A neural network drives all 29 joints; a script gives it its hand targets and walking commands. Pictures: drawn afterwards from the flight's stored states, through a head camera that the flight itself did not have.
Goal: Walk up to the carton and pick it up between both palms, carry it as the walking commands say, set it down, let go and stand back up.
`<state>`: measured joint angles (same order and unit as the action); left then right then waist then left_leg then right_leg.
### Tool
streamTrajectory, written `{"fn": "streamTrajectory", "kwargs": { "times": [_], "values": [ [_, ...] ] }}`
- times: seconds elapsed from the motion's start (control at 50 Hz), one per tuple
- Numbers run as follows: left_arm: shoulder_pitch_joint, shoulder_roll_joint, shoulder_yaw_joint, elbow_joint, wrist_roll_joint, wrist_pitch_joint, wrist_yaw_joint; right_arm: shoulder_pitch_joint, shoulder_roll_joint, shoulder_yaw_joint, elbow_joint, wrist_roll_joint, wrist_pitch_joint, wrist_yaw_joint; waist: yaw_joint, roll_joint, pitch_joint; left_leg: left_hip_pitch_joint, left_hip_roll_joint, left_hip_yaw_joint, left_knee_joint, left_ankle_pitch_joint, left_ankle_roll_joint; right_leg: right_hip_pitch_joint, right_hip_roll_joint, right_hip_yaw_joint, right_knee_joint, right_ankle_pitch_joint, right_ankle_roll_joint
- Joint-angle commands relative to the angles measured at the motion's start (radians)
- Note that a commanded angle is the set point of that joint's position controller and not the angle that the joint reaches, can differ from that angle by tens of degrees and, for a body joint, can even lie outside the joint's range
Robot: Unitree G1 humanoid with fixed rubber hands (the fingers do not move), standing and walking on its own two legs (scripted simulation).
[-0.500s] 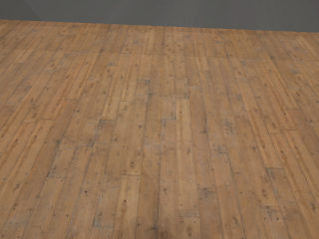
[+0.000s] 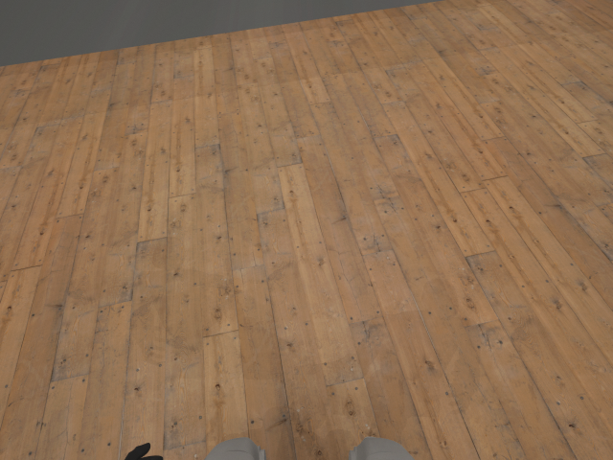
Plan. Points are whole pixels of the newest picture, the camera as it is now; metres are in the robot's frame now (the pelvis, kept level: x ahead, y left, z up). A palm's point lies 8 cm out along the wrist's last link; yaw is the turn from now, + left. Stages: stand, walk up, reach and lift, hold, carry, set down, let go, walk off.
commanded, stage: walk up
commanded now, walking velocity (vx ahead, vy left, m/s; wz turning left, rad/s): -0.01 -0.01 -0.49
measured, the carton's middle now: out of the picture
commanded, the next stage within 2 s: none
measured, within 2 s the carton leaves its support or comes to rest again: neither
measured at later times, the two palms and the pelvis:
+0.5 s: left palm out of the picture +0.05 +0.24 -0.12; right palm out of the picture +0.01 -0.25 -0.10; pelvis -0.01 +0.01 +0.02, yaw -13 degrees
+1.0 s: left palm (214, 385) +0.21 +0.14 -0.09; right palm out of the picture -0.16 -0.21 -0.13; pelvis -0.03 +0.00 +0.01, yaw -30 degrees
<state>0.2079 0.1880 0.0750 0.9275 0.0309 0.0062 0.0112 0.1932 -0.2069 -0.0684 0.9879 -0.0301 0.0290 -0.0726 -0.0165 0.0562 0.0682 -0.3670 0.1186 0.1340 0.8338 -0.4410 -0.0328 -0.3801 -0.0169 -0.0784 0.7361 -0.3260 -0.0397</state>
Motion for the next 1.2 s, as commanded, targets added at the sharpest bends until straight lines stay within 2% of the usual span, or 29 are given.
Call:
{"fn": "streamTrajectory", "kwargs": {
  "times": [0.0, 0.04, 0.12, 0.18, 0.2, 0.34, 0.38, 0.42, 0.46, 0.48, 0.5, 0.52, 0.54, 0.56, 0.6, 0.68, 0.72, 0.86, 0.88, 0.9, 0.92, 0.94, 0.96, 0.98, 1.0, 1.02, 1.04, 1.1, 1.18],
  "values": [
    [0.156, 0.174, 0.031, -0.072, 0.006, -0.004, 0.012, -0.032, -0.075, -0.009, -0.105, 0.000, 0.013, 0.022, 0.059, -0.230, -0.055, -0.226, -0.021, -0.147, 0.356, -0.082, 0.000, 0.161, -0.309, 0.484, -0.455, 0.329, -0.161],
    [0.090, 0.167, 0.022, -0.083, 0.003, 0.001, 0.020, -0.008, -0.074, -0.017, -0.072, 0.004, 0.006, 0.036, 0.025, -0.154, -0.039, -0.251, -0.020, -0.120, 0.375, 0.018, -0.002, 0.200, -0.259, 0.403, -0.455, 0.285, -0.150],
    [0.107, 0.147, 0.012, -0.083, -0.001, -0.009, 0.016, 0.015, -0.093, -0.025, -0.059, -0.003, 0.011, 0.040, 0.029, -0.117, -0.085, -0.216, -0.044, -0.129, 0.307, 0.088, -0.001, 0.267, -0.211, 0.355, -0.409, 0.433, -0.140],
    [0.133, 0.152, 0.014, -0.076, -0.001, -0.011, 0.015, 0.001, -0.091, -0.023, -0.075, 0.001, 0.014, 0.040, 0.042, -0.137, -0.091, -0.220, -0.060, -0.145, 0.225, 0.097, 0.000, 0.308, -0.207, 0.375, -0.402, 0.443, -0.153],
    [0.138, 0.156, 0.014, -0.075, -0.002, -0.009, 0.016, -0.004, -0.097, -0.024, -0.089, 0.005, 0.015, 0.040, 0.045, -0.177, -0.083, -0.214, -0.070, -0.145, 0.190, 0.096, -0.001, 0.302, -0.203, 0.386, -0.410, 0.423, -0.158],
    [0.134, 0.166, 0.018, -0.076, 0.007, -0.001, 0.010, -0.001, -0.096, -0.017, -0.098, 0.007, 0.009, 0.031, 0.042, -0.132, -0.084, -0.123, -0.101, -0.154, 0.041, 0.039, -0.004, 0.236, -0.208, 0.495, -0.446, 0.321, -0.178],
    [0.120, 0.171, 0.022, -0.072, 0.006, 0.002, 0.008, 0.018, -0.095, -0.015, -0.096, 0.014, 0.002, 0.028, 0.038, -0.171, -0.087, -0.047, -0.109, -0.152, -0.018, 0.047, 0.000, 0.186, -0.189, 0.497, -0.451, 0.283, -0.166],
    [0.093, 0.161, 0.024, -0.072, 0.006, 0.008, 0.003, 0.077, -0.082, -0.009, -0.083, 0.020, -0.007, 0.024, 0.014, -0.156, -0.102, 0.049, -0.123, -0.147, -0.115, 0.046, 0.006, 0.128, -0.166, 0.492, -0.435, 0.290, -0.145],
    [0.063, 0.140, 0.024, -0.076, -0.002, 0.019, -0.001, 0.168, -0.087, -0.008, -0.064, 0.029, -0.017, 0.013, -0.038, -0.143, -0.115, 0.259, -0.119, -0.137, -0.365, 0.132, 0.024, 0.008, -0.099, 0.449, -0.383, 0.218, -0.069],
    [0.073, 0.118, 0.027, -0.083, -0.011, 0.023, 0.004, 0.218, -0.115, -0.015, -0.058, 0.020, -0.025, 0.008, -0.062, -0.050, -0.110, 0.397, -0.039, -0.224, -0.511, 0.161, 0.051, -0.129, -0.020, 0.383, -0.242, 0.068, -0.005],
    [0.084, 0.049, 0.013, -0.122, -0.016, 0.015, 0.007, 0.207, -0.207, -0.031, -0.080, -0.003, -0.033, 0.008, -0.063, 0.238, -0.134, 0.435, 0.258, -0.528, -0.577, 0.130, 0.132, -0.263, 0.117, 0.241, 0.042, -0.211, 0.030],
    [0.096, 0.063, 0.033, -0.112, 0.005, 0.010, 0.014, 0.101, -0.204, -0.020, -0.104, -0.003, -0.030, 0.013, -0.013, 0.189, -0.052, 0.255, 0.357, -0.511, -0.593, 0.282, 0.211, -0.259, 0.080, 0.175, 0.205, -0.267, 0.046],
    [0.055, 0.105, 0.026, -0.126, 0.009, 0.020, 0.008, 0.060, -0.183, -0.017, -0.126, 0.006, -0.030, 0.008, 0.004, 0.123, -0.023, 0.127, 0.347, -0.435, -0.629, 0.223, 0.261, -0.206, 0.043, 0.167, 0.347, -0.194, 0.043],
    [0.021, 0.159, 0.051, -0.135, 0.004, 0.027, -0.003, -0.009, -0.150, 0.001, -0.142, 0.030, -0.036, 0.016, 0.043, 0.050, -0.041, 0.025, 0.283, -0.406, -0.616, 0.213, 0.222, -0.123, 0.007, 0.188, 0.366, -0.152, 0.061],
    [0.044, 0.133, 0.039, -0.088, 0.009, 0.041, -0.018, -0.025, -0.127, 0.009, -0.161, 0.018, -0.037, 0.016, 0.057, 0.034, -0.036, 0.067, 0.202, -0.273, -0.589, 0.324, 0.188, -0.133, 0.010, 0.142, 0.427, -0.106, 0.079],
    [-0.022, 0.093, 0.012, -0.088, 0.004, 0.050, -0.025, 0.166, -0.124, -0.001, -0.095, 0.000, -0.052, 0.011, -0.009, 0.048, -0.067, 0.287, 0.188, -0.185, -0.514, 0.630, 0.154, -0.203, 0.006, 0.102, 0.308, -0.095, 0.084],
    [-0.044, 0.076, 0.000, -0.097, -0.004, 0.055, -0.032, 0.193, -0.132, 0.000, -0.086, 0.001, -0.057, 0.015, -0.016, 0.116, -0.056, 0.313, 0.183, -0.147, -0.492, 0.746, 0.152, -0.188, 0.015, 0.076, 0.230, -0.088, 0.083],
    [-0.077, 0.085, -0.010, -0.116, -0.027, 0.042, -0.043, 0.173, -0.191, -0.035, -0.096, 0.007, -0.036, 0.032, -0.022, 0.139, -0.077, 0.259, 0.229, -0.097, -0.425, 0.667, 0.158, 0.065, 0.027, -0.031, -0.123, -0.102, 0.049],
    [-0.050, 0.086, -0.009, -0.111, -0.025, 0.031, -0.041, 0.171, -0.179, -0.033, -0.092, 0.013, -0.029, 0.033, -0.002, 0.107, -0.086, 0.231, 0.209, -0.069, -0.350, 0.628, 0.132, 0.143, 0.023, -0.028, -0.254, -0.008, 0.039],
    [-0.004, 0.117, -0.001, -0.098, -0.015, 0.016, -0.035, 0.179, -0.159, -0.024, -0.090, 0.024, -0.026, 0.037, 0.029, -0.008, -0.115, 0.140, 0.159, -0.018, -0.235, 0.498, 0.090, 0.284, -0.031, 0.013, -0.371, 0.131, 0.019],
    [0.039, 0.211, 0.029, -0.095, -0.012, 0.004, -0.029, 0.179, -0.112, -0.009, -0.114, 0.025, -0.024, 0.038, 0.051, -0.266, -0.134, -0.077, 0.055, 0.045, -0.038, 0.135, 0.023, 0.434, -0.237, 0.263, -0.440, 0.340, -0.035],
    [0.077, 0.295, 0.055, -0.100, -0.009, -0.003, -0.017, 0.120, -0.057, 0.011, -0.165, 0.018, -0.021, 0.035, 0.073, -0.412, -0.123, -0.271, -0.022, -0.001, 0.149, -0.173, -0.016, 0.508, -0.425, 0.504, -0.416, 0.784, -0.125],
    [0.130, 0.277, 0.046, -0.071, -0.008, 0.000, -0.006, 0.064, -0.058, 0.006, -0.187, 0.011, -0.010, 0.028, 0.097, -0.295, -0.108, -0.227, 0.018, -0.098, 0.230, -0.166, -0.031, 0.402, -0.402, 0.445, -0.386, 0.832, -0.198],
    [0.089, 0.236, 0.027, -0.086, -0.016, 0.003, -0.004, 0.059, -0.079, 0.006, -0.159, 0.003, -0.014, 0.038, 0.067, -0.158, -0.074, -0.233, 0.030, -0.103, 0.277, -0.088, -0.046, 0.368, -0.322, 0.329, -0.355, 0.778, -0.173],
    [0.015, 0.245, 0.028, -0.111, -0.013, -0.001, 0.004, 0.081, -0.080, 0.005, -0.151, 0.017, -0.022, 0.037, 0.057, -0.237, -0.085, -0.244, 0.031, -0.098, 0.269, -0.056, -0.054, 0.357, -0.302, 0.314, -0.370, 0.672, -0.175],
    [-0.039, 0.244, 0.028, -0.128, -0.010, -0.002, 0.008, 0.072, -0.102, -0.004, -0.140, 0.029, -0.025, 0.038, 0.048, -0.259, -0.098, -0.204, 0.027, -0.091, 0.267, -0.018, -0.058, 0.316, -0.263, 0.304, -0.382, 0.623, -0.169],
    [-0.059, 0.240, 0.022, -0.140, -0.015, -0.003, 0.007, 0.056, -0.120, -0.012, -0.134, 0.027, -0.017, 0.043, 0.042, -0.241, -0.102, -0.171, 0.000, -0.088, 0.246, 0.019, -0.060, 0.276, -0.217, 0.279, -0.386, 0.597, -0.150],
    [-0.030, 0.226, 0.024, -0.133, -0.016, -0.003, 0.002, 0.061, -0.109, -0.012, -0.121, 0.013, -0.001, 0.049, 0.034, -0.144, -0.089, -0.146, -0.019, -0.083, 0.207, 0.059, -0.054, 0.223, -0.193, 0.276, -0.382, 0.541, -0.131],
    [0.019, 0.235, 0.040, -0.111, -0.009, 0.000, 0.002, 0.032, -0.082, 0.002, -0.131, 0.015, -0.004, 0.038, 0.047, -0.146, -0.078, -0.143, -0.042, -0.100, 0.083, 0.037, -0.044, 0.213, -0.213, 0.362, -0.382, 0.505, -0.155]
  ]
}}
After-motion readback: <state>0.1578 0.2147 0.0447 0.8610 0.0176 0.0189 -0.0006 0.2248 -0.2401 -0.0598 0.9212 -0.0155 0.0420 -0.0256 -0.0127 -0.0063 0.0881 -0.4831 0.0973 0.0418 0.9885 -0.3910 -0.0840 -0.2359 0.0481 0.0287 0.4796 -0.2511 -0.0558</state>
